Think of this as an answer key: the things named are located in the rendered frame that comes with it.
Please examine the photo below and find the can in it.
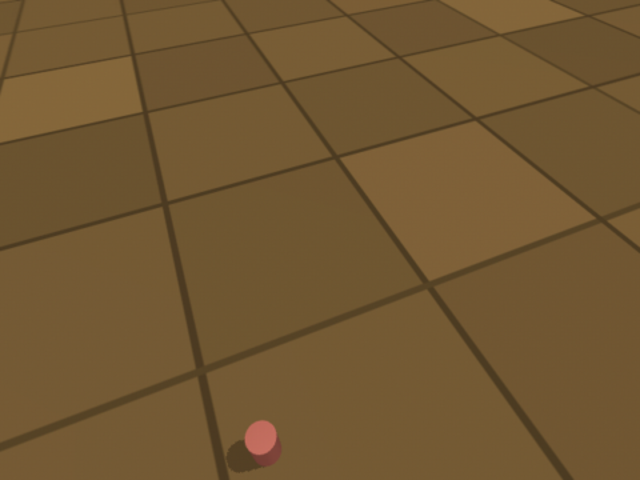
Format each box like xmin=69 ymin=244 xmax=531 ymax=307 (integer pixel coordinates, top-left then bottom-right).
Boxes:
xmin=245 ymin=420 xmax=282 ymax=466

